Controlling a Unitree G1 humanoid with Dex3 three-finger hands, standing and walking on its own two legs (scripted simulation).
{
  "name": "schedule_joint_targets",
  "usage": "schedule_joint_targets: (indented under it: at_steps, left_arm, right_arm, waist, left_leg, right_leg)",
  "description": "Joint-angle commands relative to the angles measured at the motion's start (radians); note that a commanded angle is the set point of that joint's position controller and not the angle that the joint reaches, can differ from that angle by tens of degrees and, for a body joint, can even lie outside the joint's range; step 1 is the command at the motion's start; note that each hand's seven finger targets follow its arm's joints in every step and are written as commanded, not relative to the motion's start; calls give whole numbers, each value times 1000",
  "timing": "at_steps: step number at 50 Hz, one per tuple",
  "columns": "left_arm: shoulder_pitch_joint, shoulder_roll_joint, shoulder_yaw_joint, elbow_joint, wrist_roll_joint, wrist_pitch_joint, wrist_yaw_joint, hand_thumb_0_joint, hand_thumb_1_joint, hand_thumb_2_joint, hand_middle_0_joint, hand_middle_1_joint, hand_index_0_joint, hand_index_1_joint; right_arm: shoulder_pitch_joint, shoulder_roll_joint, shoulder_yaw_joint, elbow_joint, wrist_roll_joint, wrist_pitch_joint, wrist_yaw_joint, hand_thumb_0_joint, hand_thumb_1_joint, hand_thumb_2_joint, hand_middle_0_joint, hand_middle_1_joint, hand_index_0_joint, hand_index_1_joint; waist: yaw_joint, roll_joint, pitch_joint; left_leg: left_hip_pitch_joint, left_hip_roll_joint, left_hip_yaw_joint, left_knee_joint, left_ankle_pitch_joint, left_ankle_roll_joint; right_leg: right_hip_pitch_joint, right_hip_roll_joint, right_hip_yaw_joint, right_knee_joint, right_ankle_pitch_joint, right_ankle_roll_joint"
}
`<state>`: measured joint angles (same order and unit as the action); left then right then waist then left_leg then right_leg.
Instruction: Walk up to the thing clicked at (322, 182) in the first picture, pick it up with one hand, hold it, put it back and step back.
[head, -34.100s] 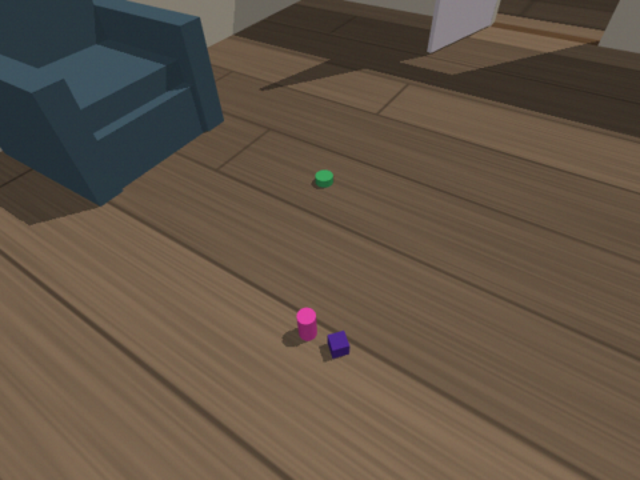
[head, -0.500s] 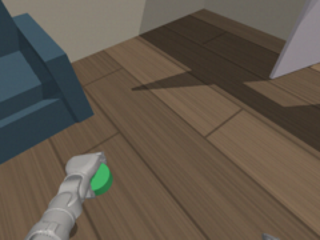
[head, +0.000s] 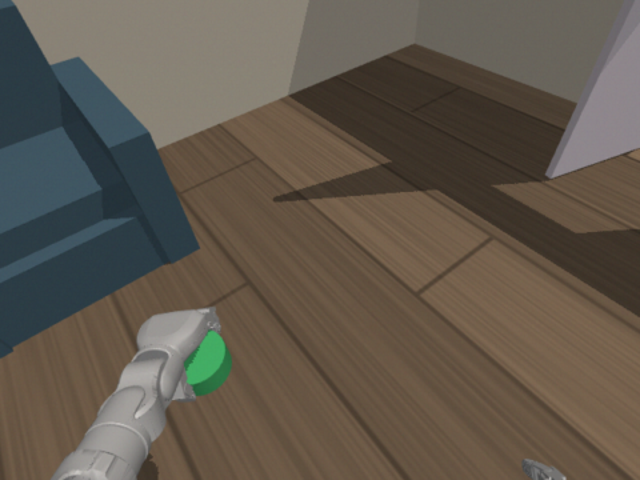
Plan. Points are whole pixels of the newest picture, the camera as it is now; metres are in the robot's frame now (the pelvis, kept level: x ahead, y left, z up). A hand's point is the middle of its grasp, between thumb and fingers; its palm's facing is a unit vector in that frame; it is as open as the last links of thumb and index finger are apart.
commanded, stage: hold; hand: left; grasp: from above
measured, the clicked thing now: (199, 361) +0.33 +0.21 -0.07
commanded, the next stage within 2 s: crouch in 1.18 s
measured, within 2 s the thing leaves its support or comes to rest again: neither
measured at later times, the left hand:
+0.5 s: hand (179, 381) +0.28 +0.22 -0.03, palm faces -0.42 -0.06 -0.90, open 11.4 cm
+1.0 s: hand (179, 379) +0.28 +0.22 -0.03, palm faces -0.42 -0.06 -0.91, open 11.5 cm
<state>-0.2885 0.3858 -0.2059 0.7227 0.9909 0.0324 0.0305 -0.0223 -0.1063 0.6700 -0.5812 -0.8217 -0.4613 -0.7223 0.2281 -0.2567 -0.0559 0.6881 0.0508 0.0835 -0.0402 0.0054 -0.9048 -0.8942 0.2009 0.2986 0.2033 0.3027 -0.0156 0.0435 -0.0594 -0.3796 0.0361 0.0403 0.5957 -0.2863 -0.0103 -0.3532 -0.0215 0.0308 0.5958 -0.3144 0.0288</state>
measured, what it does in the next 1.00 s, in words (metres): stands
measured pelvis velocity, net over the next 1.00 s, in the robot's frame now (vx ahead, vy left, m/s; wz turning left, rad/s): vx -0.01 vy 0.00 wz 0.00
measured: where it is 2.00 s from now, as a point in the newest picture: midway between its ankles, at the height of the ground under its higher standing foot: outside the picture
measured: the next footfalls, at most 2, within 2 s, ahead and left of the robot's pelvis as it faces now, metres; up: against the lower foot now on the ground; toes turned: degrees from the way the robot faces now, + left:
none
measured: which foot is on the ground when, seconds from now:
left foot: down 0.00-1.00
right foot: down 0.00-1.00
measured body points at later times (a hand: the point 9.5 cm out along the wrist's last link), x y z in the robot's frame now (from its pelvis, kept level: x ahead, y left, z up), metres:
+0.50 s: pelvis -0.02 +0.00 +0.01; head -0.02 -0.03 +0.46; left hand +0.29 +0.22 +0.02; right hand +0.12 -0.26 -0.11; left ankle +0.01 +0.13 -0.73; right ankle -0.01 -0.14 -0.73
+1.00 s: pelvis -0.01 +0.00 +0.01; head +0.00 -0.02 +0.46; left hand +0.29 +0.22 +0.02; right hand +0.14 -0.25 -0.11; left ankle +0.01 +0.13 -0.73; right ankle -0.01 -0.14 -0.73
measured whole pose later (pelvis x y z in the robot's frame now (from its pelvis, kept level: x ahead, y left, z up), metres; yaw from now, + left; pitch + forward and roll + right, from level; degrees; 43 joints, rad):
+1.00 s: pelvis -0.01 +0.00 +0.01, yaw +0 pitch +1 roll +0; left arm -0.23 0.39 -0.22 0.61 1.00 0.02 0.00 -0.03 -0.15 0.76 -0.53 -0.92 -0.41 -0.81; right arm 0.17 -0.25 -0.03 0.68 0.06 0.07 -0.06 0.01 -0.91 -0.90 0.20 0.30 0.20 0.30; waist 0.02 0.05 0.00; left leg -0.29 0.03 0.04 0.48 -0.21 -0.01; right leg -0.27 -0.03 0.03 0.50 -0.25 0.03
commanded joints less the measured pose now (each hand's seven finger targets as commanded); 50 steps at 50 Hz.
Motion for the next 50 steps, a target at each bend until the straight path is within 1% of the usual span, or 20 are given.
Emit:
schedule_joint_targets:
  at_steps: [1, 7, 12, 13, 15, 17, 19, 22, 24, 27, 29, 32, 34, 37, 42, 44, 45, 47, 49, 50]
  left_arm:
    - [-297, 198, 80, -190, 4, -3, 17, 0, 475, 939, -796, -978, -834, -939]
    - [-312, 212, 88, -232, -3, -14, 4, 0, 469, 961, -786, -1000, -827, -958]
    - [-329, 214, 91, -240, 8, -15, 18, 0, 446, 953, -758, -1022, -804, -974]
    - [-309, 218, 98, -220, 5, -14, 19, 0, 434, 967, -757, -1017, -798, -974]
    - [-324, 203, 83, -241, 2, -15, 17, 0, 424, 963, -742, -1033, -787, -987]
    - [-309, 223, 102, -236, 2, -15, 15, 0, 420, 965, -742, -1030, -786, -984]
    - [-323, 205, 80, -262, 5, -12, 10, 0, 412, 973, -752, -1013, -789, -975]
    - [-320, 213, 91, -270, -4, -13, 3, 0, 410, 974, -742, -1032, -783, -990]
    - [-312, 208, 82, -270, -7, -10, -6, 0, 421, 970, -747, -1038, -790, -994]
    - [-289, 229, 103, -271, -10, -11, -17, 0, 417, 984, -744, -1044, -787, -1000]
    - [-280, 194, 72, -286, -15, -12, -30, 0, 417, 984, -739, -1048, -784, -1003]
    - [-236, 219, 101, -282, -17, -13, -34, 0, 421, 986, -745, -1045, -788, -1001]
    - [-267, 207, 79, -289, -11, -19, -44, 0, 403, 987, -722, -1061, -768, -1014]
    - [-252, 223, 102, -301, -11, -27, -35, 0, 410, 988, -747, -1037, -786, -997]
    - [-313, 207, 89, -335, 1, -36, -6, 0, 369, 1010, -707, -1072, -750, -1029]
    - [-286, 228, 117, -320, 2, -30, 12, 0, 366, 1047, -720, -1064, -754, -1029]
    - [-309, 207, 94, -347, 4, -29, 13, 0, 359, 1047, -714, -1065, -749, -1030]
    - [-314, 206, 89, -332, 10, -15, 21, 0, 364, 1039, -712, -1083, -751, -1043]
    - [-292, 229, 116, -297, 14, -6, 27, 0, 354, 1034, -710, -1057, -745, -1022]
    - [-270, 221, 113, -269, 7, -2, 22, 0, 366, 1042, -715, -1067, -751, -1030]
  right_arm:
    - [-52, -134, -37, -141, 5, -34, -4, 0, -899, -898, 200, 300, 200, 300]
    - [-74, -132, -28, -156, 7, -34, -9, 0, -900, -898, 200, 300, 200, 300]
    - [-86, -133, -25, -156, 7, -36, -12, 0, -899, -898, 200, 300, 200, 300]
    - [-93, -132, -24, -156, 8, -37, -12, 0, -899, -898, 200, 300, 200, 300]
    - [-101, -131, -23, -154, 7, -40, -13, 0, -899, -898, 200, 300, 200, 300]
    - [-107, -132, -23, -152, 6, -44, -14, 0, -899, -898, 200, 300, 200, 300]
    - [-118, -125, -19, -156, 8, -45, -14, 0, -903, -900, 199, 300, 199, 300]
    - [-119, -125, -18, -152, 8, -49, -16, 0, -903, -900, 199, 300, 199, 300]
    - [-128, -123, -15, -155, 10, -49, -19, 0, -904, -900, 199, 300, 199, 300]
    - [-132, -124, -12, -154, 13, -52, -21, 0, -904, -901, 199, 300, 199, 300]
    - [-137, -116, -9, -163, 14, -54, -22, 0, -902, -900, 199, 300, 199, 300]
    - [-150, -118, -7, -172, 18, -54, -24, 0, -902, -900, 199, 300, 199, 300]
    - [-152, -115, -3, -173, 19, -55, -25, 0, -902, -900, 199, 300, 199, 300]
    - [-149, -115, -4, -174, 18, -57, -26, 0, -907, -902, 199, 300, 199, 300]
    - [-139, -113, -7, -159, 13, -61, -26, 0, -906, -901, 199, 300, 199, 300]
    - [-139, -116, -11, -153, 12, -60, -26, 0, -904, -901, 199, 300, 199, 300]
    - [-138, -114, -13, -152, 12, -59, -25, 0, -903, -900, 200, 300, 200, 300]
    - [-136, -116, -14, -141, 11, -58, -23, 0, -905, -901, 199, 300, 199, 300]
    - [-126, -119, -18, -132, 13, -56, -22, 0, -900, -899, 200, 300, 200, 300]
    - [-126, -116, -19, -129, 14, -55, -21, 0, -899, -899, 200, 300, 200, 300]
  waist:
    - [7, -27, -222]
    - [8, -37, -209]
    - [5, -32, -205]
    - [13, -24, -187]
    - [10, -29, -185]
    - [13, -23, -186]
    - [18, -15, -191]
    - [12, -32, -193]
    - [17, -38, -192]
    - [26, -31, -174]
    - [23, -32, -172]
    - [37, -37, -136]
    - [27, -44, -136]
    - [30, -45, -136]
    - [18, -22, -190]
    - [26, -6, -196]
    - [22, 8, -220]
    - [21, 0, -220]
    - [29, -26, -216]
    - [31, -32, -210]
  left_leg:
    - [167, -38, 6, -80, 262, 20]
    - [182, -44, 12, -99, 213, 26]
    - [197, -42, 11, -117, 187, 23]
    - [191, -42, 11, -125, 172, 20]
    - [197, -41, 7, -132, 153, 19]
    - [197, -42, 8, -136, 137, 19]
    - [209, -43, 10, -139, 152, 20]
    - [214, -44, 12, -142, 140, 25]
    - [220, -43, 11, -146, 163, 24]
    - [215, -42, 14, -156, 140, 22]
    - [220, -39, 10, -165, 143, 21]
    - [200, -41, 10, -176, 118, 20]
    - [205, -41, 10, -175, 136, 21]
    - [211, -45, 13, -173, 125, 23]
    - [246, -45, 12, -164, 157, 20]
    - [254, -42, 10, -164, 175, 13]
    - [271, -40, 11, -164, 191, 13]
    - [273, -38, 7, -162, 218, 11]
    - [257, -41, 11, -156, 235, 16]
    - [250, -40, 11, -157, 245, 17]
  right_leg:
    - [59, 55, -28, -86, 256, -30]
    - [63, 49, -21, -120, 214, -25]
    - [61, 49, -21, -132, 181, -28]
    - [60, 50, -24, -137, 161, -30]
    - [56, 50, -24, -144, 139, -30]
    - [62, 49, -22, -152, 124, -29]
    - [63, 46, -21, -154, 138, -30]
    - [73, 44, -18, -165, 133, -25]
    - [73, 45, -20, -167, 151, -25]
    - [80, 46, -21, -175, 125, -26]
    - [77, 50, -23, -173, 127, -29]
    - [80, 47, -23, -186, 97, -31]
    - [74, 49, -23, -184, 112, -31]
    - [74, 46, -19, -188, 105, -29]
    - [79, 46, -18, -178, 138, -29]
    - [86, 49, -25, -175, 146, -32]
    - [90, 50, -24, -167, 166, -33]
    - [95, 52, -28, -166, 191, -33]
    - [114, 50, -28, -169, 211, -29]
    - [117, 52, -31, -167, 221, -29]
